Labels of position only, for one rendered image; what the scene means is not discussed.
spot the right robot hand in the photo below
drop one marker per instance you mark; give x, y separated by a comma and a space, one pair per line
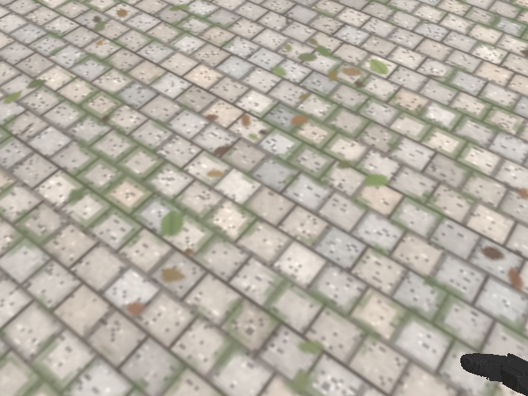
511, 370

